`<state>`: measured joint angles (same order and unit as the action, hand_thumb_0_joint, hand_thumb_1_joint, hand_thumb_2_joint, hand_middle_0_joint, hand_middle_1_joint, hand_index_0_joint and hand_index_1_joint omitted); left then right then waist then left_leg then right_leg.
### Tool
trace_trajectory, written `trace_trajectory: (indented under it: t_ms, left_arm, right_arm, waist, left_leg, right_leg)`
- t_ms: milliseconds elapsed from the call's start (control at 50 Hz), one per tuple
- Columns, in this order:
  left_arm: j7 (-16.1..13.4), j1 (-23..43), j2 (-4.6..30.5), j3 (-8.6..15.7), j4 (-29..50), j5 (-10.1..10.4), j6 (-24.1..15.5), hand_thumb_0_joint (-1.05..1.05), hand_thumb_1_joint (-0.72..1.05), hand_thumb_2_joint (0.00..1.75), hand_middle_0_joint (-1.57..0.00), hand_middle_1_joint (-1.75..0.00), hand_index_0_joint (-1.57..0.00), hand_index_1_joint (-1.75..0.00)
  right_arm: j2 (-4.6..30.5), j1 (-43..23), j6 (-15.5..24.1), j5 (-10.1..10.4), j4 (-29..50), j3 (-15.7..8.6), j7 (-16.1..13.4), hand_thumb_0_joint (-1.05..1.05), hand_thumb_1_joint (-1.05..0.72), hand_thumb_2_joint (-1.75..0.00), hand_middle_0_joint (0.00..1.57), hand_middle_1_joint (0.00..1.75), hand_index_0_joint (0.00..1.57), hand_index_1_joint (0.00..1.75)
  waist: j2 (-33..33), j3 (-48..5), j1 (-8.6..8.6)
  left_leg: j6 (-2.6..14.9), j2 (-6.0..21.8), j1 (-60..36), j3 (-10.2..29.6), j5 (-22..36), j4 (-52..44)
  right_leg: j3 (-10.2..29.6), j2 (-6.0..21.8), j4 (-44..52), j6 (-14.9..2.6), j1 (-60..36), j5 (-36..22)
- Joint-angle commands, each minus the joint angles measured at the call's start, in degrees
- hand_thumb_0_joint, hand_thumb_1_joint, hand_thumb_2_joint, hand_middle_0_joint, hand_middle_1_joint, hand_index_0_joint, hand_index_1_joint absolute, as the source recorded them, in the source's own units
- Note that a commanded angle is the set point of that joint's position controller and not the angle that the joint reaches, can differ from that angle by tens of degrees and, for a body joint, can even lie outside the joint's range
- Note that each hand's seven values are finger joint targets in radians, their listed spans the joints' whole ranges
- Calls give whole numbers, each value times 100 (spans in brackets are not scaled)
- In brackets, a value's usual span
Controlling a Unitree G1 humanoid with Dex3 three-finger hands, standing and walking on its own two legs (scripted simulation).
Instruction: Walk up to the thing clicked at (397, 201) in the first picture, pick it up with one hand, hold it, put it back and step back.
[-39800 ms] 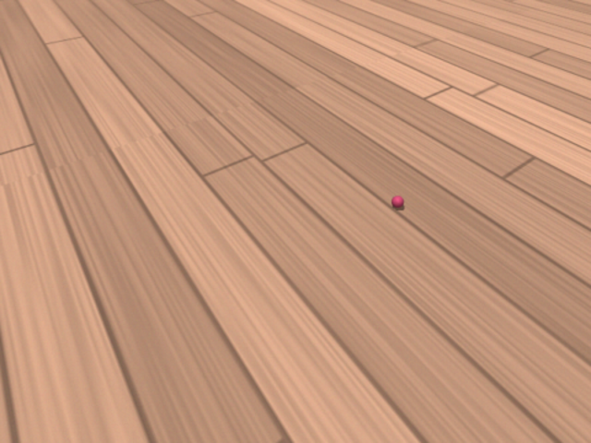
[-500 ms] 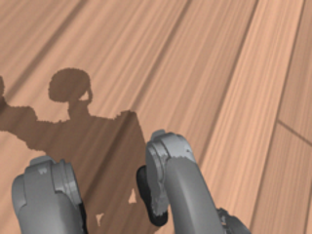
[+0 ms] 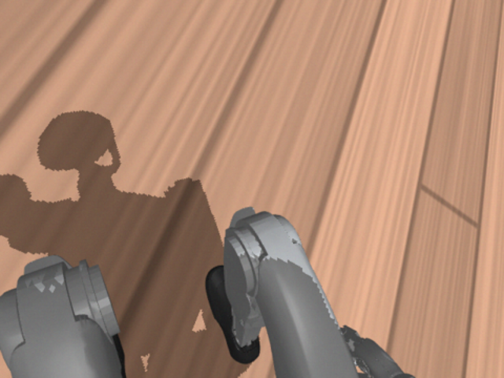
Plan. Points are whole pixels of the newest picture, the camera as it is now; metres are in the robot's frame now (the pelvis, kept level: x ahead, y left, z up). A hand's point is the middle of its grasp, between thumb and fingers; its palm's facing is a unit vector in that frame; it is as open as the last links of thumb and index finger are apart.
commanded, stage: rest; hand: left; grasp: from above
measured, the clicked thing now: out of the picture +0.45 +0.36 -0.24
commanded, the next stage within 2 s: open in 0.80 s
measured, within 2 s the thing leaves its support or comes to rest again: rests again in 0.96 s
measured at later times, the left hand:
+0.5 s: hand out of the picture +0.44 +0.34 -0.24, palm faces -0.43 -0.15 -0.89, open 7.2 cm
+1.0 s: hand out of the picture +0.44 +0.35 -0.25, palm faces -0.44 -0.15 -0.89, open 7.3 cm
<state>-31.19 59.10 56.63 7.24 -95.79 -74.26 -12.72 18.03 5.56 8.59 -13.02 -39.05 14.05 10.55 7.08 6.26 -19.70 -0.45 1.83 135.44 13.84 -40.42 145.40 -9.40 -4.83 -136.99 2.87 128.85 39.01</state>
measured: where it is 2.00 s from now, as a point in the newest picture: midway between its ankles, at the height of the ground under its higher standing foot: (179, 357)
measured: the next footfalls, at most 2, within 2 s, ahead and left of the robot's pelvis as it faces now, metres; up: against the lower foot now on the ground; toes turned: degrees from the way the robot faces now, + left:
none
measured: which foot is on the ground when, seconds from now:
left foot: down 0.00-1.00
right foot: down 0.00-1.00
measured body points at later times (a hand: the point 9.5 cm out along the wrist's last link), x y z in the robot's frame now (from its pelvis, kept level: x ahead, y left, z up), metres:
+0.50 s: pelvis +0.00 +0.00 +0.00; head +0.27 +0.13 +0.33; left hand +0.46 +0.35 -0.19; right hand +0.07 -0.25 -0.06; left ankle +0.06 +0.13 -0.27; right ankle +0.11 -0.12 -0.27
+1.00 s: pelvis +0.00 +0.00 +0.00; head +0.27 +0.14 +0.33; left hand +0.46 +0.35 -0.20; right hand +0.06 -0.25 -0.05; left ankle +0.06 +0.13 -0.27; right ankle +0.11 -0.12 -0.27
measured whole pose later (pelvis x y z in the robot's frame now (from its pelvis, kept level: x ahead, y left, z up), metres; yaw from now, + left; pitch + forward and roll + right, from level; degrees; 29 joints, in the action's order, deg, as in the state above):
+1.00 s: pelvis +0.00 +0.00 +0.00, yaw -2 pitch +27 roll -14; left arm -33.7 60.1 61.7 6.6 -98.8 -73.9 -14.2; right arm 19.7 4.7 11.4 -14.7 -37.3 18.4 12.3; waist 9.7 9.7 -21.5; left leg -0.6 1.9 134.4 16.0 -41.1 146.7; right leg -11.1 -5.5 -136.6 3.1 127.3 38.7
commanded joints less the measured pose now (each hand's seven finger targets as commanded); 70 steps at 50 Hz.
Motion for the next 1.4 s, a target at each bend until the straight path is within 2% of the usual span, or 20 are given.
trace_trajectory:
  t_ms: [0, 60, 80, 100, 160, 220, 300, 360, 380, 440, 460, 580, 800, 880, 1000, 1080, 1280, 1320, 1340, 1380]
  left_arm:
    - [-300, 1480, 1488, 131, 588, 90, -36, 0, 73, 57, -100, -68, -106, -62]
    - [-340, 1536, 1563, 165, 519, 29, -36, 0, 72, 56, -101, -67, -106, -62]
    - [-320, 1528, 1222, -96, 511, 60, -26, 0, 71, 56, -100, -66, -105, -61]
    - [-343, 1608, 1372, 23, 576, 57, -22, 0, 72, 57, -101, -66, -106, -61]
    - [-385, 1577, 1374, -52, 568, 59, -23, 0, 71, 56, -101, -65, -105, -60]
    - [-467, 1421, 1631, 166, 476, 46, -13, 0, 71, 56, -101, -64, -106, -60]
    - [-389, 1641, 1302, -155, 504, 130, 25, 0, 70, 56, -100, -64, -104, -60]
    - [-427, 1556, 1518, -42, 579, 175, 46, 0, 68, 55, -100, -62, -104, -58]
    - [-493, 1406, 1836, 261, 524, 213, 28, 0, 70, 54, -100, -64, -105, -59]
    - [-448, 1320, 1745, 194, 336, 176, 32, 0, 70, 57, -100, -65, -104, -60]
    - [-387, 1489, 1426, -103, 560, 190, 17, 0, 68, 56, -100, -63, -104, -59]
    - [-448, 1342, 1879, 210, 469, 170, 0, 0, 70, 57, -101, -63, -105, -59]
    - [-430, 1462, 1814, 77, 400, 149, -168, 0, 73, 63, -102, -68, -106, -64]
    - [-432, 1379, 1799, -27, 233, 151, -169, 0, 74, 60, -103, -67, -107, -62]
    - [-527, 1385, 1917, 43, 248, 55, -144, 0, 26, 45, -57, -63, -62, -58]
    - [-582, 1465, 1850, -1, 382, 77, -74, 0, -3, 55, -46, -68, -49, -64]
    - [-475, 1387, 1686, -128, 273, 318, 43, 0, -29, 76, -27, -83, -28, -82]
    - [-450, 1352, 1922, 56, 282, 298, 45, 0, -31, 78, -23, -88, -25, -86]
    - [-399, 1553, 1620, -242, 446, 320, -1, 0, -33, 80, -22, -88, -24, -87]
    - [-395, 1334, 1909, 18, 295, 277, 16, 0, -37, 84, -20, -90, -21, -89]
  right_arm:
    - [1803, 1060, 43, 9, -30, -499, -65, 0, -91, -90, 20, 30, 20, 30]
    - [1859, 1045, 58, -8, 3, -475, -42, 0, -91, -90, 20, 30, 20, 30]
    - [1750, 958, 79, -5, 32, -431, -21, 0, -91, -90, 20, 30, 20, 30]
    - [1828, 992, 98, -21, 31, -443, -7, 0, -91, -90, 20, 30, 20, 30]
    - [1835, 1007, 144, -23, -26, -391, 14, 0, -91, -90, 20, 30, 20, 30]
    - [1841, 1029, 142, -62, -2, -370, 39, 0, -91, -90, 20, 30, 20, 30]
    - [1827, 1011, 240, -58, 11, -331, 108, 0, -91, -90, 20, 30, 20, 30]
    - [1862, 1100, 272, -32, -20, -297, 109, 0, -91, -90, 20, 30, 20, 30]
    - [1909, 1068, 258, -60, -25, -312, 103, 0, -91, -90, 20, 30, 20, 30]
    - [1950, 1058, 245, -77, 3, -297, 115, 0, -91, -90, 20, 30, 20, 30]
    - [1851, 969, 250, -48, 74, -271, 119, 0, -91, -90, 20, 30, 20, 30]
    - [1975, 1020, 248, -58, 44, -257, 115, 0, -91, -90, 20, 30, 20, 30]
    - [2016, 1064, 255, -148, 36, -172, 103, 0, -91, -90, 20, 30, 20, 30]
    - [2050, 922, 255, -142, 85, -144, 84, 0, -91, -90, 20, 30, 20, 30]
    - [2076, 878, 316, -154, 101, -110, 127, 0, -90, -90, 20, 30, 20, 30]
    - [2050, 825, 351, -121, 123, -132, 146, 0, -90, -90, 20, 30, 20, 30]
    - [2055, 844, 386, -98, 172, -90, 165, 0, -90, -90, 20, 30, 20, 30]
    - [2106, 926, 361, -97, 153, -104, 144, 0, -90, -90, 20, 30, 20, 30]
    - [1995, 785, 371, -82, 228, -56, 148, 0, -90, -90, 20, 30, 20, 30]
    - [2083, 932, 363, -84, 142, -100, 130, 0, -89, -90, 20, 30, 20, 30]
  waist:
    - [-2867, -3626, -103]
    - [-3012, -3469, -166]
    - [-2997, -3500, -147]
    - [-3016, -3479, -243]
    - [-3123, -3587, -194]
    - [-3098, -3652, -150]
    - [-3060, -3429, -330]
    - [-3007, -3605, -217]
    - [-3007, -3719, -172]
    - [-2903, -3502, -261]
    - [-3054, -3530, -228]
    - [-3096, -3543, -245]
    - [-2949, -3353, -437]
    - [-3037, -3180, -377]
    - [-3064, -3060, -350]
    - [-3127, -3216, -323]
    - [-2960, -3285, -348]
    - [-2941, -3291, -340]
    - [-3051, -3230, -347]
    - [-2897, -3120, -367]
  left_leg:
    - [96, 91, -2916, -575, 1185, -1465]
    - [53, 98, -2995, -476, 1146, -1543]
    - [67, 95, -2990, -508, 1089, -1533]
    - [61, 110, -3067, -478, 1164, -1526]
    - [46, 108, -3180, -496, 1346, -1477]
    - [75, 119, -3050, -533, 1413, -1453]
    - [99, 125, -2995, -539, 1329, -1341]
    - [102, 128, -3075, -548, 1480, -1334]
    - [103, 153, -3016, -520, 1473, -1374]
    - [94, 144, -2877, -485, 1346, -1398]
    - [69, 138, -2999, -480, 1357, -1450]
    - [71, 166, -3078, -466, 1544, -1365]
    - [96, 184, -2941, -417, 1390, -1287]
    - [58, 197, -3005, -349, 1210, -1407]
    - [24, 197, -3028, -311, 1231, -1409]
    - [43, 208, -3063, -379, 1366, -1366]
    - [68, 218, -2905, -331, 1345, -1386]
    - [79, 203, -2892, -359, 1322, -1407]
    - [90, 203, -2831, -395, 1250, -1371]
    - [94, 204, -2847, -390, 1215, -1381]
  right_leg:
    - [-575, -161, 1200, -439, -1883, -1439]
    - [-639, -144, 1105, -463, -1703, -1386]
    - [-615, -166, 1147, -447, -1703, -1363]
    - [-644, -151, 1124, -437, -1723, -1442]
    - [-629, -154, 1113, -427, -1800, -1602]
    - [-597, -195, 1172, -416, -2053, -1682]
    - [-598, -189, 1186, -399, -1919, -1642]
    - [-583, -200, 1221, -387, -2152, -1766]
    - [-597, -221, 1246, -384, -2295, -1766]
    - [-642, -207, 1196, -415, -2148, -1615]
    - [-638, -213, 1183, -427, -2060, -1607]
    - [-637, -223, 1144, -399, -2210, -1799]
    - [-691, -222, 1205, -370, -2215, -1708]
    - [-747, -227, 1185, -397, -2031, -1520]
    - [-773, -195, 1070, -394, -1866, -1522]
    - [-718, -233, 1148, -387, -2015, -1678]
    - [-726, -255, 1194, -383, -2127, -1668]
    - [-718, -244, 1229, -382, -2189, -1641]
    - [-669, -257, 1246, -396, -2137, -1601]
    - [-691, -252, 1263, -376, -2146, -1554]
